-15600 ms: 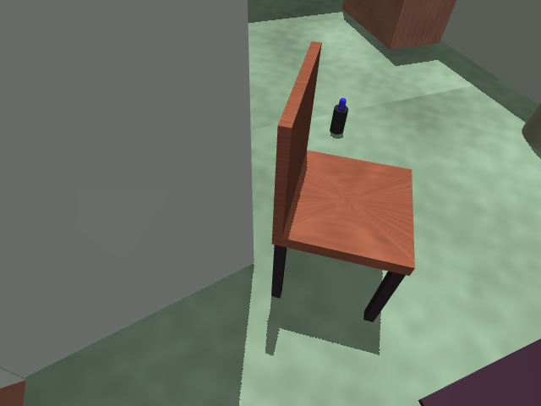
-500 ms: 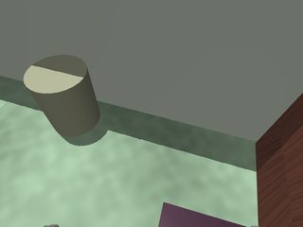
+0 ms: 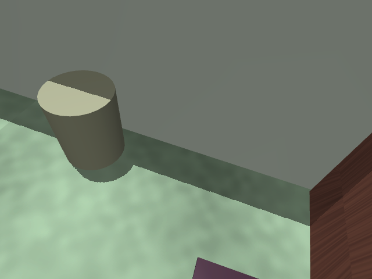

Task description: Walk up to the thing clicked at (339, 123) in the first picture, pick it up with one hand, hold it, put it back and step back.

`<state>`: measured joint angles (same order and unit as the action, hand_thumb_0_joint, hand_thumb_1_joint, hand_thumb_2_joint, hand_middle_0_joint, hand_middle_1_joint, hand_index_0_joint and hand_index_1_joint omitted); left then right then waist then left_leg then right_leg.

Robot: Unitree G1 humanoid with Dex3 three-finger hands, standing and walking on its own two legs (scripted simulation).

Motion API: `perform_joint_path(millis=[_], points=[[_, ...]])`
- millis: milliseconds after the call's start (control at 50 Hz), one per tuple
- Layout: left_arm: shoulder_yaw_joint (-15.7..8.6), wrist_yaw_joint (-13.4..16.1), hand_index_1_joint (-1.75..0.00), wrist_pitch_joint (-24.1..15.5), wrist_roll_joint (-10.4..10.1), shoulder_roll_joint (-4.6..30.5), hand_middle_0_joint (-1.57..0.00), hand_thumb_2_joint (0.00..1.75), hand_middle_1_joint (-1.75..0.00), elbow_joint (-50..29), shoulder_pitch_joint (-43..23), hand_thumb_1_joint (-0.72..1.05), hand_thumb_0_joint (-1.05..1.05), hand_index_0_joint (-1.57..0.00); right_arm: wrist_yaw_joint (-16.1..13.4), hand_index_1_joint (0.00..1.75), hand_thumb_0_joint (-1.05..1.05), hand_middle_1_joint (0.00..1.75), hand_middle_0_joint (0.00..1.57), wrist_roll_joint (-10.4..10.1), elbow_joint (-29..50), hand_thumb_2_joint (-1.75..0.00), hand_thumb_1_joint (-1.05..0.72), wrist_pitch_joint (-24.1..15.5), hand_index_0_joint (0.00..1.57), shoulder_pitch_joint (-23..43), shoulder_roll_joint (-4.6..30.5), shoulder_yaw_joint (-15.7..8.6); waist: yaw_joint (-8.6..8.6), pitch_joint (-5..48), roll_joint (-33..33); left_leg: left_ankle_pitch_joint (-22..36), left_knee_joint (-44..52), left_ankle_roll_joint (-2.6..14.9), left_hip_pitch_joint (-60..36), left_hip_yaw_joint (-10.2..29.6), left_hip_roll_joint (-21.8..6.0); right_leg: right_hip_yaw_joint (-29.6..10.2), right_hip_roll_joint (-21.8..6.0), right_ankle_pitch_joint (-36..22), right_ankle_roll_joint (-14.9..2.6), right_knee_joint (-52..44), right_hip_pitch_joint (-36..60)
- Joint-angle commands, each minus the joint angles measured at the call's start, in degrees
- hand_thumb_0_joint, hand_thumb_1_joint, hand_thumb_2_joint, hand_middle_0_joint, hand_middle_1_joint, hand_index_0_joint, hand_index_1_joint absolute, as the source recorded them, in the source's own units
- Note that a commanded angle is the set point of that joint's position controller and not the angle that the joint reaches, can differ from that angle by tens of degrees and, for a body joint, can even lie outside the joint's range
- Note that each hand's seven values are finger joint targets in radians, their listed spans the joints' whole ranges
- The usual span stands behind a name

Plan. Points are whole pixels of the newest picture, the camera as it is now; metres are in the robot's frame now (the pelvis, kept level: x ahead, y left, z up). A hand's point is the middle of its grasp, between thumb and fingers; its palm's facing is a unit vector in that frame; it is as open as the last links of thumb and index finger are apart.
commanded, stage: walk up
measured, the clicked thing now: out of the picture -0.04 +1.41 -0.68
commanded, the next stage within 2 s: stand in 0.54 s
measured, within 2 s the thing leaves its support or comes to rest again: neither
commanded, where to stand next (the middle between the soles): +0.06 -0.01 m, yaw -2 degrees
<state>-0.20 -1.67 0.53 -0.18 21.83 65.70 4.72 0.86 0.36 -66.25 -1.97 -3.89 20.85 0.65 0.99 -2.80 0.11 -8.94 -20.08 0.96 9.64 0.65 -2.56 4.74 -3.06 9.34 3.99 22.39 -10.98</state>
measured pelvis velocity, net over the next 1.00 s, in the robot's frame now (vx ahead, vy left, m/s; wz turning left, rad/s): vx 0.03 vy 0.02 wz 0.00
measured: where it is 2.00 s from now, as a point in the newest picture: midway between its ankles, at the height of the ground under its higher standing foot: outside the picture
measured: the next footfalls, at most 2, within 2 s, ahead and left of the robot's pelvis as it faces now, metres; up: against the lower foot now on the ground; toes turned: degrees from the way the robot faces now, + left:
right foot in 1.86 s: +0.10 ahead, -0.15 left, +0.02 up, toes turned +29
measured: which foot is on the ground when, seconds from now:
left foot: down 0.00-1.00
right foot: down 0.00-1.00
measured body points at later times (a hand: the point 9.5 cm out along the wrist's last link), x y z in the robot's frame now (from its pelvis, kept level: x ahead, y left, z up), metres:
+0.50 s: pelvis +0.01 +0.02 +0.00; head +0.03 +0.04 +0.45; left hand +0.07 +0.31 -0.15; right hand +0.11 -0.29 -0.11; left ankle +0.02 +0.10 -0.75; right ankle +0.03 -0.18 -0.73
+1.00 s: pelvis +0.03 +0.02 +0.00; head +0.05 +0.05 +0.45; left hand +0.09 +0.33 -0.15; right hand +0.10 -0.28 -0.12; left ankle +0.02 +0.10 -0.75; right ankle +0.03 -0.18 -0.73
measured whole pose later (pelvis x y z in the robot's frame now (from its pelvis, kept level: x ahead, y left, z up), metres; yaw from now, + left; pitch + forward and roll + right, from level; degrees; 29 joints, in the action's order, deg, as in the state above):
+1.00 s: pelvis +0.03 +0.02 +0.00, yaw +0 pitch -1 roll -3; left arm -0.3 -0.3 0.3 1.0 21.0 64.6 7.3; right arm 0.5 0.4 -65.1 -0.8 -5.9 19.6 -0.8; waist 0.2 -2.9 0.0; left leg -10.6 -18.3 3.0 6.9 -0.4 -0.2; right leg 3.8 -5.4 10.7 6.0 20.4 -8.3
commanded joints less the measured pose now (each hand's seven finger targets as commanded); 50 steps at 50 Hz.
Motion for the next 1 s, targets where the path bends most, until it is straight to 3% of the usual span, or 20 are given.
perform_joint_path(millis=[0, 240, 320, 380, 420, 500, 520, 560, 600, 660, 700, 740, 780, 800, 880, 940, 960, 980], points=[[-1.9, 0.9, -0.3, -1.2, 0.1, 10.2, -0.2, 0.9, -0.3, -2.9, -2.9, 0.9, 0.0, -0.2, -1.0, 0.3, 0.0, 0.3, 0.2, 0.0, 3.6, -0.9, -0.9, -1.1, 0.2, 3.2, 13.7, -3.0, -0.68, 5.7, -3.4, 0.7, 6.3, 0.48, -0.1, 6.5, -6.4, -4.4, -4.0, -1.0, -4.31, -4.4, 3.6], [-1.8, 1.2, -0.3, -0.8, 0.2, 9.6, -0.2, 0.9, -0.3, -1.5, -0.4, 0.9, 0.0, -0.2, -1.1, 0.3, 0.0, 0.3, 0.2, 0.0, 3.6, -0.9, -0.9, -0.6, 0.2, 3.5, 12.9, -3.8, -0.9, 4.4, -4.3, -1.8, 8.2, 0.01, -0.4, 7.4, -6.3, -3.9, -3.7, 0.7, -3.94, -4.3, 2.2], [-1.9, 1.3, -0.3, -0.9, 0.3, 9.5, -0.2, 0.9, -0.3, -1.8, -0.1, 0.9, 0.0, -0.2, -1.2, 0.3, 0.0, 0.3, 0.2, -0.3, 3.6, -0.9, -0.9, -0.7, 0.2, 2.6, 12.6, -3.8, -1.11, 5.9, -3.9, 7.4, 6.4, -0.54, -3.4, 6.8, -6.3, -3.9, -3.8, -0.7, -3.91, -4.5, 2.0], [-1.9, 1.5, -0.3, -1.1, 0.5, 9.5, -0.2, 0.9, -0.3, -2.0, -0.5, 0.9, 0.0, -0.2, -1.3, 0.3, 0.0, 0.3, 0.2, -0.4, 3.9, -0.9, -0.9, -0.6, 0.2, 2.7, 12.4, -3.9, -1.1, 6.8, -2.4, 11.0, 4.9, 0.06, -3.3, 5.3, -5.8, -3.8, -4.2, -4.4, -3.84, -4.8, 3.9], [-1.8, 1.5, -0.3, -1.1, 0.5, 9.5, -0.2, 0.9, -0.3, -2.2, -0.8, 0.9, 0.0, -0.2, -1.2, 0.3, 0.0, 0.3, 0.2, -0.3, 3.9, -0.9, -0.9, -0.6, 0.2, 3.0, 12.1, -3.8, -1.22, 6.0, -2.2, 8.0, 5.7, -0.3, -1.5, 5.3, -5.3, -4.1, -4.5, -4.8, -3.68, -4.9, 4.4], [-1.9, 1.5, -0.3, -1.0, 0.4, 9.5, -0.2, 0.9, -0.3, -2.4, -1.0, 0.9, 0.0, -0.2, -1.2, 0.3, 0.0, 0.3, 0.2, -0.4, 3.7, -0.9, -0.9, -0.6, 0.2, 2.7, 12.2, -3.7, -1.24, 5.9, -2.5, 7.5, 6.4, -0.48, -1.8, 6.1, -5.7, -4.1, -4.5, -3.3, -4.0, -4.6, 4.4], [-2.0, 1.8, -0.3, -1.2, 1.2, 9.4, -0.2, 0.9, -0.3, -2.6, 0.5, 0.9, 0.0, -0.2, -1.2, 0.3, 0.0, 0.3, 0.2, 0.0, 3.8, -0.9, -0.9, -0.3, 0.2, 1.9, 12.3, -3.9, -0.59, 6.3, -4.2, 3.6, 6.7, -0.76, -2.1, 5.3, -5.5, -3.8, -4.9, -1.4, -3.39, -5.3, 4.4], [-2.0, 1.9, -0.3, -1.5, 1.4, 9.9, -0.2, 0.9, -0.3, -2.7, 0.3, 0.9, 0.0, -0.2, -1.2, 0.3, 0.0, 0.3, 0.2, 0.1, 4.1, -0.9, -0.9, -0.1, 0.2, 2.3, 11.9, -3.8, -0.55, 6.1, -2.6, 3.2, 6.5, -0.37, -1.1, 5.2, -5.4, -3.9, -5.2, -2.0, -3.37, -5.1, 5.2], [-2.1, 2.0, -0.3, -1.6, 1.4, 9.9, -0.2, 0.9, -0.3, -2.9, -0.1, 0.9, 0.0, -0.2, -1.1, 0.3, 0.0, 0.3, 0.2, 0.1, 4.5, -0.9, -0.9, 0.1, 0.2, 2.5, 12.0, -3.9, -0.53, 4.2, -2.2, -2.7, 7.8, -0.28, 0.7, 5.6, -5.3, -3.8, -5.2, -0.7, -3.32, -5.2, 4.9], [-2.0, 1.9, -0.3, -1.7, 1.2, 9.6, -0.2, 0.9, -0.3, -3.4, 0.2, 0.9, 0.0, -0.2, -1.0, 0.3, 0.0, 0.3, 0.2, 0.1, 4.6, -0.9, -0.9, -0.1, 0.2, 2.6, 12.3, -3.9, -0.29, 3.9, -1.9, -1.0, 7.2, -0.26, 1.0, 5.5, -5.2, -4.3, -5.5, -1.8, -3.44, -5.4, 5.2], [-2.0, 2.0, -0.3, -1.7, 1.3, 9.7, -0.2, 0.9, -0.3, -3.6, 0.2, 0.9, 0.0, -0.2, -1.0, 0.3, 0.0, 0.3, 0.2, 0.1, 4.7, -0.9, -0.9, -0.1, 0.2, 1.9, 12.3, -3.9, -0.64, 3.5, -2.8, -3.7, 8.0, -0.4, 1.5, 5.9, -5.2, -3.9, -5.2, -0.8, -3.34, -5.2, 4.9], [-2.1, 2.0, -0.3, -1.6, 1.4, 9.4, -0.2, 0.9, -0.3, -3.8, 0.8, 0.9, 0.0, -0.2, -1.0, 0.3, 0.0, 0.3, 0.2, 0.0, 5.0, -0.9, -0.9, -0.1, 0.2, 2.3, 12.5, -4.0, -0.44, 3.4, -2.8, -1.3, 7.4, -0.41, 0.2, 5.7, -5.3, -3.7, -5.2, -1.3, -3.38, -5.0, 3.9], [-2.1, 2.1, -0.3, -1.8, 1.4, 9.8, -0.2, 0.9, -0.3, -4.2, 0.5, 0.9, 0.0, -0.2, -1.0, 0.3, 0.0, 0.3, 0.2, 0.0, 5.0, -0.9, -0.9, -0.1, 0.2, 1.1, 12.3, -4.0, -0.89, 5.1, -1.6, 5.9, 6.0, -0.39, -1.7, 5.3, -5.4, -3.6, -5.3, -2.9, -3.46, -4.7, 4.6], [-2.2, 2.1, -0.3, -1.7, 1.3, 9.9, -0.2, 0.9, -0.3, -4.2, 0.3, 0.9, 0.0, -0.2, -1.1, 0.3, 0.0, 0.3, 0.2, 0.0, 4.8, -0.9, -0.9, -0.2, 0.2, 0.0, 12.3, -4.0, -1.34, 5.0, -2.3, 9.7, 5.7, -1.25, -2.9, 5.4, -5.4, -3.5, -5.0, -2.5, -3.44, -4.3, 3.8], [-2.1, 2.2, -0.3, -1.2, 1.1, 9.4, -0.2, 0.9, -0.3, -4.4, 0.8, 0.9, 0.0, -0.2, -1.4, 0.3, 0.0, 0.3, 0.2, 0.1, 4.8, -0.9, -0.9, -0.1, 0.2, -0.2, 12.6, -4.1, -1.27, 5.6, -3.5, 13.3, 5.1, -1.66, -4.7, 5.3, -5.5, -2.7, -4.4, -2.0, -3.29, -3.3, 3.1], [-2.0, 2.3, -0.3, -1.3, 1.1, 9.1, -0.2, 0.9, -0.3, -4.6, 0.9, 0.9, 0.0, -0.2, -1.5, 0.3, 0.0, 0.3, 0.2, 0.1, 5.1, -0.9, -0.9, 0.0, 0.2, 0.5, 12.6, -4.2, -0.94, 6.3, -2.4, 16.6, 3.7, -0.62, -4.9, 4.3, -5.4, -2.7, -4.7, -4.7, -3.3, -3.6, 4.6], [-1.9, 2.3, -0.3, -1.3, 1.1, 9.2, -0.2, 0.9, -0.3, -4.8, 0.9, 0.9, 0.0, -0.2, -1.6, 0.3, 0.0, 0.3, 0.2, 0.1, 4.9, -0.9, -0.9, 0.0, 0.2, -0.5, 12.3, -4.1, -1.33, 6.8, -2.4, 20.8, 3.0, -1.05, -5.5, 3.9, -5.3, -2.7, -4.8, -6.4, -3.29, -3.3, 4.8], [-1.9, 2.3, -0.3, -1.2, 1.0, 9.1, -0.2, 0.9, -0.3, -4.7, 1.4, 0.9, 0.0, -0.2, -1.7, 0.3, 0.0, 0.3, 0.2, -0.1, 4.7, -0.9, -0.9, 0.0, 0.2, -1.0, 12.8, -4.1, -1.37, 6.5, -3.8, 20.8, 3.5, -1.68, -5.8, 4.0, -5.3, -2.7, -4.5, -5.4, -3.05, -3.4, 4.3]])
